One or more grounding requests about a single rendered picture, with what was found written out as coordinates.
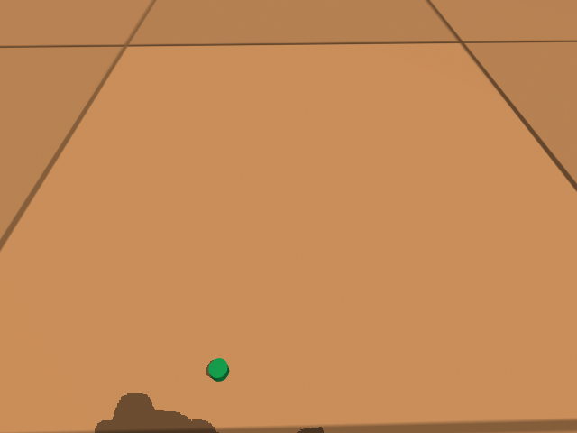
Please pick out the tin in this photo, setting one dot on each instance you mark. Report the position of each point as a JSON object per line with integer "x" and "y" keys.
{"x": 218, "y": 369}

